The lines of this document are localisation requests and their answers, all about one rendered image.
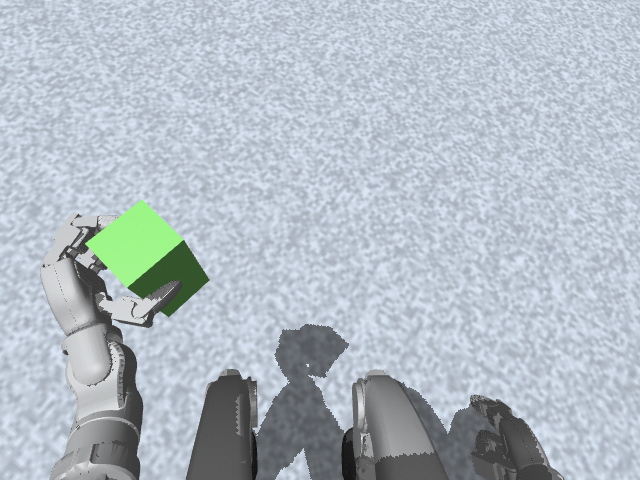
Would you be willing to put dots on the left robot hand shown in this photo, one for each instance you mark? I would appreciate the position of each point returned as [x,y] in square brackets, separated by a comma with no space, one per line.
[77,296]

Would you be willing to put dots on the carton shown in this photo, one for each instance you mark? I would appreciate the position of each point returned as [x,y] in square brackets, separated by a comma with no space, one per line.
[145,253]

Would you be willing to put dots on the right robot hand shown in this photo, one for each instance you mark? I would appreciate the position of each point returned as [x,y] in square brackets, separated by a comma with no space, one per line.
[501,457]

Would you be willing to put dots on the right robot arm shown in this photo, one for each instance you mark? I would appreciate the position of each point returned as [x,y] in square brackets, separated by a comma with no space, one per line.
[538,472]

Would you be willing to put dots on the left robot arm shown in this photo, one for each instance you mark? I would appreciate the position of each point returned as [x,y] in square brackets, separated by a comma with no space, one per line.
[105,434]

